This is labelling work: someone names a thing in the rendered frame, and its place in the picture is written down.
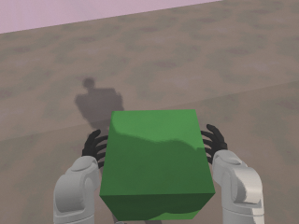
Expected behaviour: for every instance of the carton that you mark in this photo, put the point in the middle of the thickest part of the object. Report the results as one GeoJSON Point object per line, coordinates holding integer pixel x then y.
{"type": "Point", "coordinates": [155, 166]}

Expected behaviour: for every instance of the right robot hand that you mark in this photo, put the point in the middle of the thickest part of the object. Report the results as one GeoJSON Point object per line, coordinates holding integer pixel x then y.
{"type": "Point", "coordinates": [216, 144]}

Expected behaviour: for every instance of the robot left forearm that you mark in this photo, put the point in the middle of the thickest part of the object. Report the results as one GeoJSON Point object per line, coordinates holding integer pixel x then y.
{"type": "Point", "coordinates": [73, 196]}

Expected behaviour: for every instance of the left robot hand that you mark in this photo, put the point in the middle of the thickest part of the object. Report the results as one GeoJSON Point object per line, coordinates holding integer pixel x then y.
{"type": "Point", "coordinates": [91, 148]}

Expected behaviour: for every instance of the robot right forearm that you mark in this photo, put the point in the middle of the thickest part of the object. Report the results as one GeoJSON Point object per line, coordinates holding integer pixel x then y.
{"type": "Point", "coordinates": [241, 189]}

